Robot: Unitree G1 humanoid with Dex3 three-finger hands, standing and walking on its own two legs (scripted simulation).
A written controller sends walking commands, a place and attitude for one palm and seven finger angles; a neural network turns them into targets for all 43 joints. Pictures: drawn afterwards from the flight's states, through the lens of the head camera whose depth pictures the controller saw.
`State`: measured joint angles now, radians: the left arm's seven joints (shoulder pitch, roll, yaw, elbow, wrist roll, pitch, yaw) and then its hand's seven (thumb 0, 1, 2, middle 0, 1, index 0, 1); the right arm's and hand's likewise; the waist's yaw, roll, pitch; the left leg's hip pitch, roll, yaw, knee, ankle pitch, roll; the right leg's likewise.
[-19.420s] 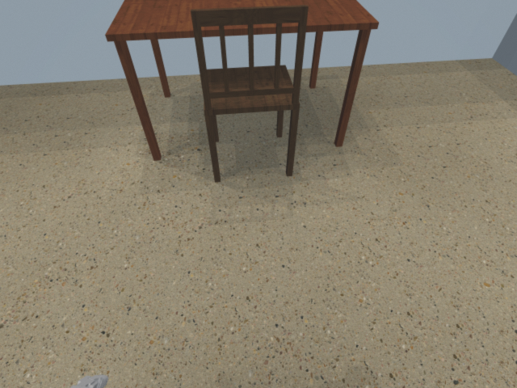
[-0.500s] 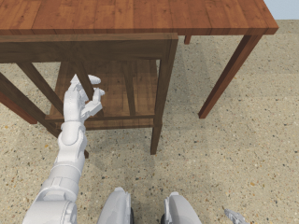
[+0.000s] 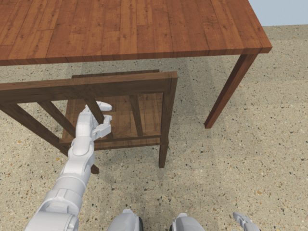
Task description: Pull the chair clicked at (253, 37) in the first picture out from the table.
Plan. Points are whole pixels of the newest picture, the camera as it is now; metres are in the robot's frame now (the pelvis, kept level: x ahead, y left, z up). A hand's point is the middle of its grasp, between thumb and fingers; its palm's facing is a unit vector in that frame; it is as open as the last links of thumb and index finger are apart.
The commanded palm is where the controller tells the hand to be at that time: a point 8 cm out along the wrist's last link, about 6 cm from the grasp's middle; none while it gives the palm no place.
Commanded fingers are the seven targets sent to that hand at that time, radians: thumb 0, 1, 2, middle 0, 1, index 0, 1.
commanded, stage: step backward, pulling the chair out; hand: left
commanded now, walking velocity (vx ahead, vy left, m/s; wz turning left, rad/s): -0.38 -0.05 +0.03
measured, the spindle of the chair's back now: (101, 120) +0.43 +0.16 -0.05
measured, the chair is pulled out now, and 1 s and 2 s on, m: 0.03 0.12 0.12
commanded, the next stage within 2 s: none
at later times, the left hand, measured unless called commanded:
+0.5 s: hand (113, 146) +0.33 +0.11 -0.03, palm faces -0.04 -0.99 -0.16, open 5.1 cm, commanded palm +0.32 +0.16 -0.03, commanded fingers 0.00 0.90 0.90 -0.50 -1.45 -0.50 -1.45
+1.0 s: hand (116, 154) +0.31 +0.10 -0.03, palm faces -0.05 -0.98 -0.18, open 5.1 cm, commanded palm +0.29 +0.15 -0.02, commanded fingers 0.00 0.90 0.90 -0.50 -1.45 -0.50 -1.45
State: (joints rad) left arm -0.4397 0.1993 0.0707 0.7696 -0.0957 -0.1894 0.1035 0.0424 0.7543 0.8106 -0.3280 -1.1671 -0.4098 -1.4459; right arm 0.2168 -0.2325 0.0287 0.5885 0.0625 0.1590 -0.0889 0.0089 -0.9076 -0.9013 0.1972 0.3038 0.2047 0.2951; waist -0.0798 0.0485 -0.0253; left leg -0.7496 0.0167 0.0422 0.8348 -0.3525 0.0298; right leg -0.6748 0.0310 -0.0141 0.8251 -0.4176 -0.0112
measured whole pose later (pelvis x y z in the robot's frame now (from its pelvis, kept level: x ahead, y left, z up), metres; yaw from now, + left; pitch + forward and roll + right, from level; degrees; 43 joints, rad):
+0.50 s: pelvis -0.03 +0.00 +0.03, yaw -2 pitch +9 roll -1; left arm -0.43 0.17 0.03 0.90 -0.08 -0.23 0.07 0.04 0.74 0.80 -0.29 -1.10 -0.49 -1.45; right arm 0.18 -0.22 -0.01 0.68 0.04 0.12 -0.11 0.01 -0.91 -0.90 0.20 0.30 0.21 0.30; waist -0.07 0.06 0.08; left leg -0.53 0.03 0.07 0.56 -0.18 0.03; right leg -0.47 0.05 0.02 0.56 -0.23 -0.02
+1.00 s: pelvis -0.06 -0.01 +0.03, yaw -1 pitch +6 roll +0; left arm -0.47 0.17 -0.01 0.95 -0.08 -0.23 0.10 0.03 0.73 0.79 -0.29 -1.11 -0.50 -1.45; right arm 0.18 -0.26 -0.03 0.72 0.05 0.06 -0.11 0.01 -0.91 -0.90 0.20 0.30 0.20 0.30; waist -0.08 0.04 0.12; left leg -0.50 0.02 0.07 0.52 -0.12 0.02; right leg -0.46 0.04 0.01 0.56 -0.20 -0.02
